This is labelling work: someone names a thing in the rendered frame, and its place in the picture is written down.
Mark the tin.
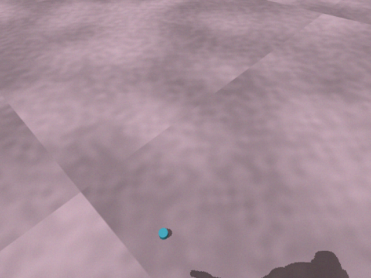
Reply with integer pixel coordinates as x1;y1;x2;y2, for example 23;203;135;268
158;228;169;240

